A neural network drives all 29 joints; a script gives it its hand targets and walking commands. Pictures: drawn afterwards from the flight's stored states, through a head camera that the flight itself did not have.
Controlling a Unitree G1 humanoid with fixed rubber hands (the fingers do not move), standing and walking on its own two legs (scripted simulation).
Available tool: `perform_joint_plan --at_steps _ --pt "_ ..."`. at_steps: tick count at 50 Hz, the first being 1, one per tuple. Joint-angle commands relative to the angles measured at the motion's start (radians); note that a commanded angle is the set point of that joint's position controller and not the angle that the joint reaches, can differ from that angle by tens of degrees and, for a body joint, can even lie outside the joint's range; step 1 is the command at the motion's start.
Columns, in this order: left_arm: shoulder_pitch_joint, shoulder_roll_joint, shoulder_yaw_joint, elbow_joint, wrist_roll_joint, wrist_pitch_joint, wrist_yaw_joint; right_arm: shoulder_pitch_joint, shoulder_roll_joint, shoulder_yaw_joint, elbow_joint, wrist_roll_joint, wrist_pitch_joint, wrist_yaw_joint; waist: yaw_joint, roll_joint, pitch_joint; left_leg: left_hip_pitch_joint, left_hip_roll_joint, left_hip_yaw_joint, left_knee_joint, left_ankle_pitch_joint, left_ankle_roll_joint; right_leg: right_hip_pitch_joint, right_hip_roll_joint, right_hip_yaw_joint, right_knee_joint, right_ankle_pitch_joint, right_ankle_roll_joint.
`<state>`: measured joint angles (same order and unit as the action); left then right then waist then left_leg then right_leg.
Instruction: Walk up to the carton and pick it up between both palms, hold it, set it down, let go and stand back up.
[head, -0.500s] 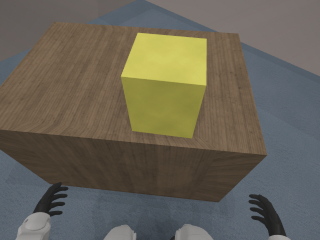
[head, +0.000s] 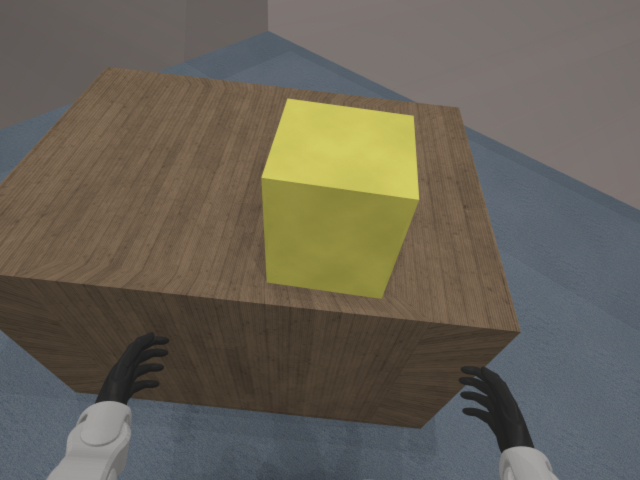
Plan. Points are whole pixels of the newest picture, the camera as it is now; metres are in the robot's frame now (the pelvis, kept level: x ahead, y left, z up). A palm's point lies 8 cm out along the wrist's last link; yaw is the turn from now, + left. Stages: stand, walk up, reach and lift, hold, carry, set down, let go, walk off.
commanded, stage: reach and lift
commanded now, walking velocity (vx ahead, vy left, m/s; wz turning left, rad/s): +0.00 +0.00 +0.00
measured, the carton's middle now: (336, 203) +0.54 -0.03 +0.00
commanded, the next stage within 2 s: none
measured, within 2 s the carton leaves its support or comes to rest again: neither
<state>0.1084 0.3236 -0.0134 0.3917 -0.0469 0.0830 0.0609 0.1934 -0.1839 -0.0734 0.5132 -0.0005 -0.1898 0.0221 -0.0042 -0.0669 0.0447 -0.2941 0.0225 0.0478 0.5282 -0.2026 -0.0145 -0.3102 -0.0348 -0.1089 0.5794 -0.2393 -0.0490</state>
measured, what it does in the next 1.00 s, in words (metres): stands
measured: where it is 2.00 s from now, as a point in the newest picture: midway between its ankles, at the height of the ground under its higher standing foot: outside the picture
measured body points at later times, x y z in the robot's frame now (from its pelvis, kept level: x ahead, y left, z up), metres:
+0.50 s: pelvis +0.04 -0.01 +0.01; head +0.06 +0.01 +0.46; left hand +0.26 +0.22 -0.01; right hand +0.24 -0.21 -0.01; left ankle +0.05 +0.13 -0.73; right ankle +0.05 -0.09 -0.73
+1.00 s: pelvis +0.04 -0.01 +0.01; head +0.06 +0.01 +0.46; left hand +0.33 +0.20 +0.01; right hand +0.31 -0.20 +0.02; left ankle +0.05 +0.13 -0.73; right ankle +0.05 -0.09 -0.73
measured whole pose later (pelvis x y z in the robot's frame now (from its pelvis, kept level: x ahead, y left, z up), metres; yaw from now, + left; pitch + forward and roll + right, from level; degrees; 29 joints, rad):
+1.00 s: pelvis +0.04 -0.01 +0.01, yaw +0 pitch +1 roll +1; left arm -0.04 0.28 -0.07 0.37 -0.20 -0.03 0.08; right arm 0.06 -0.12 0.01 0.33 0.10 -0.13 -0.06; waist 0.00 -0.07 0.01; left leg -0.22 0.03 0.05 0.39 -0.19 -0.03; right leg -0.24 -0.02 -0.11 0.45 -0.23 -0.05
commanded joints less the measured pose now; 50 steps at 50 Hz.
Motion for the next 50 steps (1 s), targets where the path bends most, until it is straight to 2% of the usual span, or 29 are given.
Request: perform_joint_plan --at_steps 1,4,6,7,11,14,16,18,21,22,23,26,28,29,30,32,34,35,37,39,50 --pt "-0.05 -0.021 -0.008 -0.256 -0.088 -0.127 0.042 -0.094 -0.112 -0.097 -0.201 0.075 -0.081 0.028 0.001 0.162 -0.186 -0.065 0.045 -0.031 -0.311 -0.264 0.039 0.343 0.091 0.081 -0.133 0.018 0.027" --pt "-0.013 -0.007 -0.001 -0.224 -0.111 -0.172 0.039 -0.059 -0.036 -0.063 -0.199 0.089 -0.098 0.025 0.011 0.082 -0.19 0.122 -0.016 0.002 -0.242 -0.096 0.015 0.204 0.042 0.125 -0.238 -0.036 0.017" --pt "-0.015 -0.005 -0.007 -0.239 -0.129 -0.205 0.037 -0.038 -0.01 -0.044 -0.21 0.114 -0.111 0.018 0.017 0.087 -0.2 0.184 -0.024 -0.002 -0.219 -0.019 0.007 0.164 0.035 0.129 -0.249 0.001 0.025" --pt "0.001 -0.001 -0.002 -0.242 -0.135 -0.229 0.033 -0.017 0.004 -0.027 -0.229 0.123 -0.123 0.013 0.018 0.069 -0.202 0.195 -0.03 0.001 -0.213 0.02 0.011 0.177 0.033 0.13 -0.253 0.034 0.033" --pt "0.053 0.019 0.016 -0.247 -0.143 -0.309 0.012 0.053 0.016 0.027 -0.254 0.153 -0.172 -0.008 0.034 0.071 -0.233 0.225 -0.042 0.006 -0.185 0.166 0.011 0.23 0.032 0.142 -0.249 0.172 0.051" --pt "0.084 0.043 0.03 -0.232 -0.148 -0.37 -0.013 0.081 0.03 0.07 -0.269 0.175 -0.218 -0.035 0.03 0.055 -0.255 0.23 -0.052 0.002 -0.158 0.237 0.01 0.287 0.023 0.154 -0.235 0.305 0.069" --pt "0.103 0.053 0.036 -0.252 -0.154 -0.405 -0.024 0.095 0.029 0.101 -0.27 0.198 -0.255 -0.047 0.036 0.073 -0.264 0.229 -0.056 -0.001 -0.147 0.283 0.003 0.318 0.025 0.15 -0.217 0.382 0.075" --pt "0.1 0.065 0.036 -0.282 -0.156 -0.437 -0.032 0.099 0.026 0.112 -0.271 0.215 -0.284 -0.054 0.028 0.086 -0.272 0.239 -0.055 -0.009 -0.138 0.312 -0.002 0.327 0.033 0.143 -0.215 0.391 0.072" --pt "0.07 0.073 0.02 -0.295 -0.175 -0.458 -0.032 0.067 0.013 0.117 -0.284 0.236 -0.303 -0.057 0.026 0.098 -0.255 0.243 -0.052 -0.013 -0.139 0.295 -0.004 0.309 0.039 0.14 -0.23 0.325 0.062" --pt "0.046 0.071 0.012 -0.292 -0.177 -0.457 -0.029 0.042 0.008 0.112 -0.271 0.24 -0.299 -0.057 0.022 0.116 -0.243 0.249 -0.05 -0.014 -0.14 0.266 -0.007 0.287 0.042 0.136 -0.236 0.262 0.056" --pt "0.026 0.078 0.016 -0.264 -0.18 -0.451 -0.027 0.015 0.013 0.115 -0.288 0.238 -0.292 -0.054 0.035 0.111 -0.225 0.238 -0.047 -0.014 -0.148 0.232 -0.005 0.269 0.039 0.138 -0.248 0.204 0.048" --pt "-0.045 0.078 -0.012 -0.271 -0.197 -0.429 -0.007 -0.051 -0.013 0.089 -0.31 0.249 -0.253 -0.044 0.03 0.139 -0.202 0.223 -0.036 -0.016 -0.168 0.139 -0.01 0.225 0.041 0.14 -0.26 0.082 0.028" --pt "-0.087 0.076 -0.027 -0.28 -0.209 -0.409 0.003 -0.083 -0.002 0.077 -0.319 0.249 -0.22 -0.041 0.035 0.152 -0.213 0.209 -0.03 -0.014 -0.175 0.108 -0.015 0.208 0.039 0.144 -0.26 0.041 0.018" --pt "-0.087 0.067 -0.039 -0.296 -0.22 -0.402 0.008 -0.081 -0.012 0.061 -0.333 0.244 -0.208 -0.038 0.025 0.148 -0.216 0.22 -0.026 -0.017 -0.18 0.092 -0.018 0.197 0.039 0.142 -0.261 0.035 0.016" --pt "-0.118 0.076 -0.034 -0.301 -0.221 -0.393 0.014 -0.107 -0.014 0.058 -0.355 0.25 -0.195 -0.039 0.032 0.15 -0.232 0.209 -0.031 -0.013 -0.177 0.084 -0.016 0.195 0.038 0.146 -0.26 0.028 0.018" --pt "-0.162 0.078 -0.044 -0.327 -0.238 -0.377 0.024 -0.135 -0.018 0.041 -0.377 0.24 -0.165 -0.042 0.02 0.148 -0.233 0.195 -0.029 -0.011 -0.184 0.048 -0.015 0.188 0.034 0.146 -0.258 0.013 0.022" --pt "-0.186 0.075 -0.055 -0.337 -0.243 -0.357 0.032 -0.155 -0.026 0.024 -0.407 0.237 -0.14 -0.043 0.012 0.156 -0.26 0.202 -0.027 -0.016 -0.186 0.044 -0.018 0.18 0.033 0.146 -0.254 0.022 0.019" --pt "-0.216 0.084 -0.046 -0.333 -0.245 -0.344 0.034 -0.182 -0.026 0.029 -0.429 0.241 -0.125 -0.046 0.022 0.161 -0.265 0.184 -0.03 -0.01 -0.182 0.043 -0.017 0.182 0.031 0.149 -0.244 0.023 0.023" --pt "-0.233 0.082 -0.043 -0.33 -0.254 -0.319 0.038 -0.201 -0.032 0.016 -0.447 0.237 -0.098 -0.051 0.016 0.147 -0.267 0.182 -0.029 -0.013 -0.185 0.051 -0.015 0.177 0.03 0.151 -0.242 0.042 0.028" --pt "-0.271 0.078 -0.032 -0.333 -0.249 -0.288 0.04 -0.24 -0.041 0.004 -0.454 0.234 -0.07 -0.059 0.022 0.159 -0.293 0.193 -0.03 -0.014 -0.186 0.07 -0.016 0.181 0.031 0.151 -0.238 0.066 0.029" --pt "-0.464 0.068 0.048 -0.4 -0.201 -0.085 0.03 -0.458 -0.11 -0.004 -0.458 0.273 0.069 -0.102 0.031 0.187 -0.374 0.268 -0.037 -0.012 -0.174 0.281 -0.031 0.229 0.053 0.131 -0.23 0.256 0.037"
